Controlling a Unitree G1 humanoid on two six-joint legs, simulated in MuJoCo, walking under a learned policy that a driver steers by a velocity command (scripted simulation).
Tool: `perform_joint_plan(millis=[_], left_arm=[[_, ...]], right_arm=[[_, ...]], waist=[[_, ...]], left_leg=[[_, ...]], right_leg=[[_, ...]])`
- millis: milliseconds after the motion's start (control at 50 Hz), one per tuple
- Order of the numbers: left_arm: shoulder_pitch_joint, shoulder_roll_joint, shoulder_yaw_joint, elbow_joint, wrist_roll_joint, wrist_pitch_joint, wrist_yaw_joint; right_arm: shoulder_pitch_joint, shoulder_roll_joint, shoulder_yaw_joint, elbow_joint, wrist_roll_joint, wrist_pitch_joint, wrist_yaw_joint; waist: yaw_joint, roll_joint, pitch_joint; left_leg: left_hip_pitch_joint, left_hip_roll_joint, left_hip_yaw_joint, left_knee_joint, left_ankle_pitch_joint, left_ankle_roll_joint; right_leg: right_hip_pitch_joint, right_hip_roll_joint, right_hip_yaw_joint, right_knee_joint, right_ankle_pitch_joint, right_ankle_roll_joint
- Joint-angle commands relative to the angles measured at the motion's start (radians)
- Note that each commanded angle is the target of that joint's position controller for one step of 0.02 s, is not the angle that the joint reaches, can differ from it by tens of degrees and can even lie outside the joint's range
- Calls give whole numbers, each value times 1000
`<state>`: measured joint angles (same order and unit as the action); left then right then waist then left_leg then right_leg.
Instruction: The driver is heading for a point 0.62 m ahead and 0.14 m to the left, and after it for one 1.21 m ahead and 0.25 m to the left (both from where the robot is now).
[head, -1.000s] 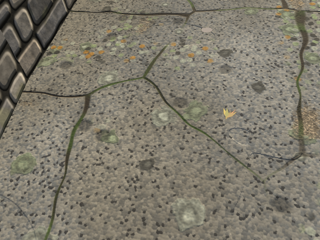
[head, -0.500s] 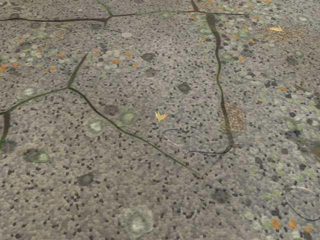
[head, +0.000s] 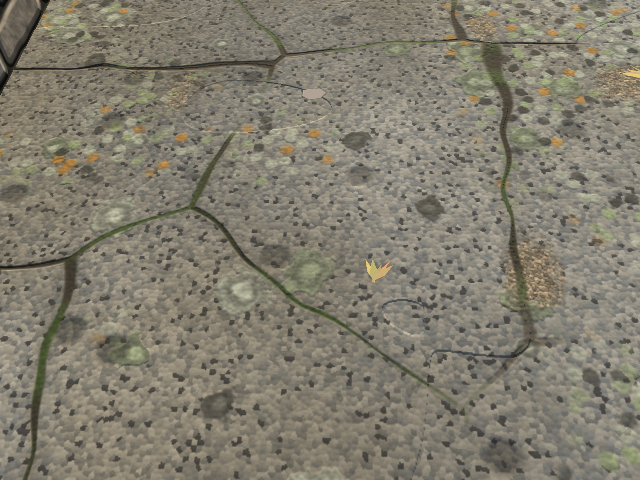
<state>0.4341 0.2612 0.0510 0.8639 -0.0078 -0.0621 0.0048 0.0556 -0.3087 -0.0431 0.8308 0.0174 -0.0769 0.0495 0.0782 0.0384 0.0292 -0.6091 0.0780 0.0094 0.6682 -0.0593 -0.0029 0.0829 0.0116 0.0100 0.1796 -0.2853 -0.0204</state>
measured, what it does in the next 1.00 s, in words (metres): walks ahead: left foot, then right foot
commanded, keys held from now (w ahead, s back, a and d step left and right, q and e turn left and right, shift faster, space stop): w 0.56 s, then w+q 0.44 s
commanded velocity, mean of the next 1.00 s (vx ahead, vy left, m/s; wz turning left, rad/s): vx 0.49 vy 0.00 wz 0.14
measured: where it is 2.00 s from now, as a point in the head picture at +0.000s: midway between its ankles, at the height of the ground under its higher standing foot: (277, 235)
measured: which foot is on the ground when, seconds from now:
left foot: up 0.00-0.12, down 0.14-0.68, up 0.70-1.00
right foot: down 0.00-0.16, up 0.18-0.66, down 0.68-1.00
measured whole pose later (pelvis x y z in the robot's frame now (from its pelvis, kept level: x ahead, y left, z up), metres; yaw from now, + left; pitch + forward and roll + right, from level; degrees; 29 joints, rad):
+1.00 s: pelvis +0.57 +0.01 +0.00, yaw +11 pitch +0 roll -3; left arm 0.30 0.27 0.07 0.87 0.01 -0.10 0.00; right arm 0.16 -0.30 -0.07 0.81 0.02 -0.03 0.02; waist 0.05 0.04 0.04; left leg -0.68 0.12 -0.05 0.86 -0.06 0.01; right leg -0.02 0.02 -0.21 0.23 -0.21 -0.03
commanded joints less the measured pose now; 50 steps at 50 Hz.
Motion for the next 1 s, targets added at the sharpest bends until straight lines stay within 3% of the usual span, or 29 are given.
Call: perform_joint_plan(millis=[20, 60, 80, 100, 120, 140, 160, 180, 200, 220, 240, 260, 280, 340, 400, 480, 580, 620, 640, 660, 680, 700, 720, 740, 780, 800, 840, 900, 1000], left_arm=[[-6, 192, 46, -39, -10, -17, 6], [-10, 198, 50, -29, -16, -13, 7], [-16, 207, 53, -28, -14, -8, 9], [-23, 214, 55, -28, -11, -1, 10], [-21, 201, 49, -27, -5, 8, 14], [-4, 173, 33, -41, 9, 12, 19], [126, 28, -5, -64, 4, -4, 9], [83, 90, 4, -50, -18, -29, 7], [-20, 165, 27, -80, -48, -41, 1], [-83, 169, 25, -96, -46, -48, 3], [-110, 160, 28, -97, -26, -49, 8], [-95, 148, 32, -89, -17, -39, 11], [-72, 127, 29, -79, -14, -27, 10], [-105, 101, 25, -93, -2, -3, 13], [-216, 98, 22, -129, 7, -10, 12], [-366, 63, 3, -165, -1, -30, -8], [-486, 80, 0, -221, -9, -42, -40], [-447, 109, 10, -222, -8, -46, -45], [-376, 135, 22, -207, -6, -48, -42], [-225, 179, 46, -165, -5, -50, -34], [-41, 246, 68, -131, 11, -48, -22], [19, 326, 87, -105, 18, -39, -22], [23, 211, 59, -116, 14, -37, -21], [-54, 167, 42, -123, 13, -38, -16], [-172, 116, 28, -124, 15, -43, -16], [-204, 99, 24, -122, 22, -50, -17], [-234, 93, 27, -110, 21, -62, -19], [-240, 122, 40, -86, 23, -69, -12], [-212, 164, 54, -63, 17, -52, 7]], right_arm=[[-166, -47, 3, -113, 6, -14, 9], [-148, -74, -4, -117, 6, -17, 12], [-116, -93, -12, -113, 5, -18, 10], [-46, -116, -25, -96, 4, -16, 5], [108, -150, -48, -50, 5, -12, -4], [281, -195, -66, -10, 3, -6, -16], [378, -297, -87, 13, -18, 0, -17], [352, -210, -61, 10, -5, -6, -11], [263, -165, -46, 1, -3, -10, -14], [192, -140, -39, -16, -8, -13, -15], [141, -117, -34, -23, -18, -16, -14], [110, -90, -27, -28, -32, -22, -13], [95, -79, -25, -26, -35, -25, -12], [113, -93, -28, -6, -21, -40, -17], [160, -116, -32, 13, -16, -37, -33], [239, -142, -34, 38, -5, -24, -45], [335, -151, -39, 80, 4, 9, -49], [331, -164, -45, 81, 6, 22, -54], [311, -176, -48, 75, 6, 26, -55], [292, -162, -41, 68, 1, 30, -55], [290, -106, -18, 38, -19, 27, -54], [439, 27, 19, 25, -11, 6, -46], [384, -78, -4, 43, 15, -8, -44], [291, -142, -26, 11, 39, -15, -45], [215, -120, -30, -5, 21, -10, -53], [240, -103, -36, 1, 18, 4, -53], [263, -56, -32, 3, 21, 32, -51], [211, -34, -31, -35, 11, 55, -51], [63, -10, -19, -90, 3, 41, -18]], waist=[[-9, -153, 106], [-38, -150, 96], [-61, -156, 67], [-104, -163, 11], [-178, -154, -87], [-246, -102, -216], [-181, 206, -377], [-202, 213, -389], [-185, 160, -207], [-157, 72, -121], [-126, 25, -67], [-89, 41, -52], [-69, 58, -52], [-55, 38, -7], [-82, 2, 29], [-142, -8, 50], [-169, -5, 70], [-128, 19, 42], [-82, 36, -3], [-1, 25, -104], [69, -38, -272], [2, -313, -427], [47, -249, -424], [42, -198, -253], [-11, -116, -98], [-46, -138, -73], [-76, -130, -41], [-89, -104, 9], [-41, -77, 46]], left_leg=[[47, -33, 13, -101, 82, 11], [69, -36, 2, -133, 52, 41], [119, -52, 14, -136, 25, 58], [222, -80, 37, -136, -3, 78], [421, -111, 63, -135, -17, 104], [709, -5, -54, -100, -54, 147], [1020, 266, -576, -226, -378, 314], [987, 290, -807, -412, -546, 313], [853, 270, -663, -428, -540, 264], [710, 237, -536, -436, -428, 239], [580, 199, -433, -452, -311, 228], [493, 160, -355, -475, -228, 217], [445, 143, -314, -503, -195, 222], [379, 132, -226, -569, -115, 251], [421, 119, -164, -587, -28, 245], [454, 89, -80, -585, 20, 211], [641, 162, -108, -494, 103, 202], [690, 181, -137, -420, 225, 185], [688, 166, -133, -338, 373, 173], [634, 113, -100, -165, 459, 146], [440, 52, -66, 119, 264, 110], [34, -125, -23, 480, -371, 41], [-66, -102, -154, 607, -513, 43], [-130, -54, -146, 637, -440, 50], [-86, 22, -116, 554, -298, 40], [-25, 49, -125, 521, -253, 36], [20, 60, -114, 491, -225, 25], [-44, 73, -119, 395, -135, 7], [-22, 51, -36, 99, 99, 10]], right_leg=[[-138, -241, 104, -94, 228, -155], [-73, -273, 99, -56, 314, -137], [-44, -277, 88, -6, 450, -126], [-31, -262, 63, 95, 642, -109], [-70, -220, 24, 281, 773, -84], [-247, -178, 5, 547, 610, -51], [-614, 9, -4, 963, 24, 24], [-713, 29, 143, 1098, -280, 9], [-813, -31, 122, 1150, -223, -7], [-797, -86, 90, 1114, -135, -22], [-757, -125, 76, 1054, -63, -23], [-690, -157, 84, 1011, -13, -25], [-647, -166, 84, 990, 11, -21], [-672, -181, 66, 898, 75, 9], [-754, -182, 56, 716, 243, 38], [-697, -131, -1, 461, 415, 41], [-734, -97, 7, 334, 335, 7], [-667, -74, 8, 305, 246, -14], [-557, -46, -13, 291, 211, -31], [-334, -31, -32, 271, 236, -61], [-7, -178, 108, 336, 254, -119], [362, -433, 569, 257, 45, -268], [329, -436, 681, 153, -73, -255], [203, -405, 516, 130, -47, -207], [-42, -331, 299, 67, 115, -172], [-119, -304, 222, 32, 155, -159], [-197, -288, 129, -23, 216, -166], [-223, -288, 16, -63, 298, -173], [-188, -255, -151, -78, 334, -146]])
